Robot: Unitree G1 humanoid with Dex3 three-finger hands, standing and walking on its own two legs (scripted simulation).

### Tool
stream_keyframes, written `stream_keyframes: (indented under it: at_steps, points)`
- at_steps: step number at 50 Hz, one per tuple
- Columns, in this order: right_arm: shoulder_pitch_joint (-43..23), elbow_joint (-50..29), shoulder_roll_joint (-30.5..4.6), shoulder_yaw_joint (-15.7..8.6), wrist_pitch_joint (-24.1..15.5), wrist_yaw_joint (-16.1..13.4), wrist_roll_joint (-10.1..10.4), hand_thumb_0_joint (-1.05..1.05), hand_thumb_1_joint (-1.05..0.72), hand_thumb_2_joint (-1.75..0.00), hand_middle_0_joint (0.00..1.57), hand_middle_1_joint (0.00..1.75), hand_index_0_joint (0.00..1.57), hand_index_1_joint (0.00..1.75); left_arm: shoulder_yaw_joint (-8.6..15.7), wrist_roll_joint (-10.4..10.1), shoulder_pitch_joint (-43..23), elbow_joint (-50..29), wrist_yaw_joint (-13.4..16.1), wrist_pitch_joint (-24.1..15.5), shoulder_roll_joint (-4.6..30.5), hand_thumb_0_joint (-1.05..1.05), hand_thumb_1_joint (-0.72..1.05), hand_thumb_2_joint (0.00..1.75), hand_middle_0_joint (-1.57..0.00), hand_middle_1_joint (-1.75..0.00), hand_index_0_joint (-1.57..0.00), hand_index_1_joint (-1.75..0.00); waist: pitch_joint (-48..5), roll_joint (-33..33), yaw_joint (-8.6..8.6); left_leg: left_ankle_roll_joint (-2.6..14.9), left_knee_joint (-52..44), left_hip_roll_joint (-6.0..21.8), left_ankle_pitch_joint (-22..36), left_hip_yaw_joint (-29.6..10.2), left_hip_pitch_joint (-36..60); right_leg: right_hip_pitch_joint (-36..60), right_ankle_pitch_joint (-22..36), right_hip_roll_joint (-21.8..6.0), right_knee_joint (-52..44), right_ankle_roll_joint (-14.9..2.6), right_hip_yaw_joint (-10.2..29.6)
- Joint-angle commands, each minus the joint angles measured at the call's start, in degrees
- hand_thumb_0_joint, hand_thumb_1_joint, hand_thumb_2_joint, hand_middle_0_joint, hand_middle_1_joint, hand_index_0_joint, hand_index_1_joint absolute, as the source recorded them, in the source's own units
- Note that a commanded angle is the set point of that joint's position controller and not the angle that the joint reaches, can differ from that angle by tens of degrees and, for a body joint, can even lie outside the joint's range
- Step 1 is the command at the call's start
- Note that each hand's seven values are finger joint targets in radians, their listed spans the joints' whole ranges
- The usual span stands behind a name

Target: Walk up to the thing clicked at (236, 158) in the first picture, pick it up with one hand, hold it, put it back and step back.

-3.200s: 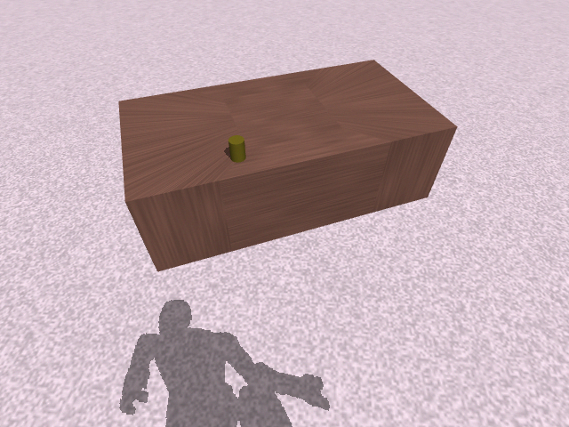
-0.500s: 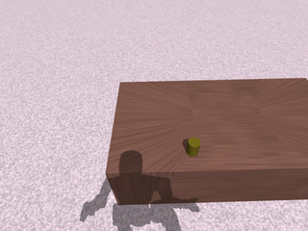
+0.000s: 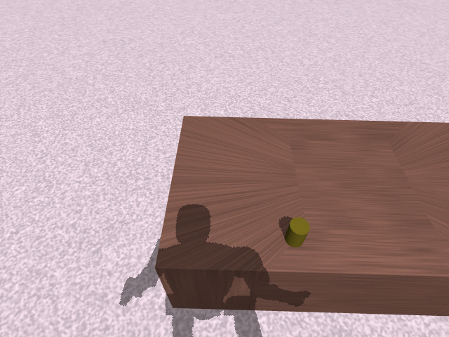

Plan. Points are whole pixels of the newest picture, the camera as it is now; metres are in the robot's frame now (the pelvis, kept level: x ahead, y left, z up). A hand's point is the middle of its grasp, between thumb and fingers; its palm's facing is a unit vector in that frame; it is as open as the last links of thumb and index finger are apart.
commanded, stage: walk up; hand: right
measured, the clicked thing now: (296, 232) +0.48 -0.21 -0.29
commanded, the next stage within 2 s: stand in 1.22 s
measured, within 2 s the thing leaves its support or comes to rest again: neither
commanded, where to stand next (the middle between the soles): +0.07 +0.01 m, yaw -2 degrees
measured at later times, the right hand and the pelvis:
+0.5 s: hand out of the picture +0.14 -0.25 -0.13, palm faces -0.01 +0.94 -0.33, open 7.3 cm; pelvis +0.03 +0.00 +0.02, yaw -1 degrees
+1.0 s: hand out of the picture +0.09 -0.25 -0.13, palm faces +0.04 +0.94 -0.33, open 7.4 cm; pelvis +0.03 +0.01 +0.03, yaw -2 degrees
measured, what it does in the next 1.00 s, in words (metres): stands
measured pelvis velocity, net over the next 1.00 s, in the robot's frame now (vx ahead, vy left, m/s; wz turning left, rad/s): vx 0.03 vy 0.01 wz -0.03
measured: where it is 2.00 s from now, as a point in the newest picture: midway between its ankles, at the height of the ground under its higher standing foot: outside the picture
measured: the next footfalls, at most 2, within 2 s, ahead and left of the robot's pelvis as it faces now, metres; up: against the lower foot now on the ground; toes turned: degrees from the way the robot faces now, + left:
none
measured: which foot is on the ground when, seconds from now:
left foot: down 0.00-1.00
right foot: down 0.00-1.00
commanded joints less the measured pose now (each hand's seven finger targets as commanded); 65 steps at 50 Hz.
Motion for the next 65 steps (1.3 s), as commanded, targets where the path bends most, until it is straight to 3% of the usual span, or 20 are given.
stream_keyframes:
  at_steps: [1,2,4,6,12,14,21,30,38,46,50,60,61,63,65]
  points:
    - [-6.31,-3.32,-14.20,-2.30,-1.19,-0.93,0.39,0.00,-0.90,-0.90,0.20,0.30,0.20,0.30,3.16,-0.33,4.46,1.77,0.78,-1.19,11.01,0.00,0.90,0.90,-0.20,-0.30,-0.20,-0.30,-6.74,10.39,1.70,7.24,-14.21,9.45,1.92,-12.53,1.47,4.51,5.90,0.51,-9.53,-1.31,-0.17]
    - [-6.91,-2.86,-13.05,-1.78,-1.09,-0.85,0.76,0.00,-0.90,-0.90,0.20,0.30,0.20,0.30,3.33,-0.15,4.12,2.63,0.81,-1.51,11.68,0.00,0.90,0.90,-0.20,-0.30,-0.20,-0.30,-7.57,10.35,1.68,5.54,-12.57,7.96,3.32,-10.23,1.37,6.39,10.87,-0.20,-11.71,-1.29,0.95]
    - [-6.07,-1.37,-12.03,-1.23,-0.86,-0.86,0.97,0.00,-0.90,-0.90,0.20,0.30,0.20,0.30,3.15,0.33,-0.54,2.93,0.61,-1.52,12.67,0.00,0.90,0.90,-0.20,-0.30,-0.20,-0.30,-6.98,7.11,-0.46,3.94,-14.45,6.46,-4.03,-9.68,1.27,5.63,10.26,-1.42,-12.78,-2.07,3.62]
    - [-7.49,0.28,-12.41,-1.04,-0.89,-0.83,0.88,0.00,-0.90,-0.90,0.20,0.30,0.20,0.30,2.55,0.01,-2.29,4.09,0.36,-1.42,11.44,0.00,0.90,0.90,-0.20,-0.30,-0.20,-0.30,-5.30,7.24,-0.21,3.60,-16.23,7.18,-6.55,-10.54,3.12,3.84,8.68,-1.09,-13.68,-1.98,3.19]
    - [-9.72,3.56,-11.81,-0.72,-1.15,-0.87,1.09,0.00,-0.90,-0.90,0.20,0.30,0.20,0.30,2.10,0.02,-5.39,7.34,0.39,-2.03,11.26,0.00,0.90,0.90,-0.20,-0.30,-0.20,-0.30,-8.37,3.97,-0.92,3.19,-14.50,6.33,7.15,-7.10,10.00,5.84,18.81,-2.58,-18.00,-1.43,3.69]
    - [-10.14,4.58,-11.59,-0.84,-1.03,-0.93,1.09,0.00,-0.90,-0.90,0.20,0.30,0.20,0.30,2.03,0.06,-6.53,8.14,0.43,-1.93,11.04,0.00,0.90,0.90,-0.20,-0.30,-0.20,-0.30,-9.19,2.56,-1.15,3.18,-15.03,6.34,9.13,-6.39,11.70,6.51,19.93,-2.82,-18.80,-1.23,3.62]
    - [-12.77,7.12,-10.67,-0.72,-0.47,-0.73,1.06,0.00,-0.90,-0.90,0.20,0.30,0.20,0.30,1.66,0.31,-8.95,10.49,0.30,-1.61,10.27,0.00,0.90,0.90,-0.20,-0.30,-0.20,-0.30,-8.15,0.16,-0.96,2.44,-18.12,5.74,7.29,-5.24,13.95,6.90,18.41,-3.64,-23.44,-0.77,4.44]
    - [-12.26,9.70,-10.34,-0.68,-0.40,-0.74,0.84,0.00,-0.90,-0.90,0.20,0.30,0.20,0.30,2.08,0.48,-11.22,11.85,0.27,-1.13,10.07,0.00,0.90,0.90,-0.20,-0.30,-0.20,-0.30,-9.12,-0.53,-1.08,1.25,-20.05,5.53,12.43,-3.90,16.29,10.30,21.60,-4.00,-25.89,-0.35,3.91]
    - [-11.87,10.01,-10.33,-0.71,-0.52,-0.89,0.56,0.00,-0.90,-0.90,0.20,0.30,0.20,0.30,2.29,0.69,-11.71,11.78,0.14,-0.61,9.61,0.00,0.90,0.90,-0.20,-0.30,-0.20,-0.30,-7.29,1.06,-0.94,1.10,-22.17,5.66,8.11,-4.00,14.74,10.08,18.06,-3.42,-27.07,-0.17,4.00]
    - [-10.59,9.87,-10.56,-0.86,-0.77,-1.03,0.30,0.00,-0.90,-0.90,0.20,0.30,0.20,0.30,2.46,0.79,-12.01,11.42,-0.03,-0.35,9.16,0.00,0.90,0.90,-0.20,-0.30,-0.20,-0.30,-7.48,2.10,-1.22,1.05,-23.82,5.87,4.88,-4.66,13.41,11.10,18.13,-3.17,-26.28,-0.24,3.82]
    - [-10.36,9.68,-10.10,-0.90,-0.84,-1.04,0.44,0.00,-0.90,-0.90,0.20,0.30,0.20,0.30,2.48,0.87,-11.57,11.60,-0.02,-0.47,9.03,0.00,0.90,0.90,-0.20,-0.30,-0.20,-0.30,-8.56,0.85,-1.19,1.24,-22.31,5.83,8.71,-4.07,15.22,10.83,19.27,-3.30,-26.41,-0.22,4.09]
    - [-10.08,9.52,-9.93,-1.13,-0.40,-1.01,0.46,0.00,-0.90,-0.90,0.20,0.30,0.20,0.30,2.37,0.89,-11.84,11.30,0.21,-0.52,8.96,0.00,0.90,0.90,-0.20,-0.30,-0.20,-0.30,-7.90,0.40,-1.78,1.08,-21.84,5.48,9.39,-3.48,16.39,9.49,20.20,-3.36,-26.78,0.12,4.07]
    - [-9.99,9.22,-9.89,-0.96,-0.67,-1.16,0.33,0.00,-0.90,-0.90,0.20,0.30,0.20,0.30,2.26,0.79,-11.33,10.53,0.23,-0.48,9.18,0.00,0.90,0.90,-0.20,-0.30,-0.20,-0.30,-7.81,-1.08,-1.94,0.89,-22.21,6.29,13.49,-4.06,16.84,9.85,21.74,-4.14,-26.76,0.10,4.27]
    - [-10.07,9.28,-10.39,-1.07,-0.93,-1.27,0.28,0.00,-0.90,-0.90,0.20,0.30,0.20,0.30,2.24,0.62,-10.60,10.41,0.23,-0.51,9.00,0.00,0.90,0.90,-0.20,-0.30,-0.20,-0.30,-9.01,-0.11,-1.66,0.84,-21.52,6.48,16.35,-3.65,18.44,10.20,23.34,-4.23,-26.68,0.31,4.36]
    - [-9.78,9.40,-10.15,-0.91,-1.00,-1.34,0.27,0.00,-0.90,-0.90,0.20,0.30,0.20,0.30,2.31,0.66,-10.72,10.24,0.22,-0.29,8.95,0.00,0.90,0.90,-0.20,-0.30,-0.20,-0.30,-8.38,0.77,-1.73,0.71,-22.39,6.44,14.70,-3.93,17.09,10.87,21.64,-4.17,-26.80,0.22,4.20]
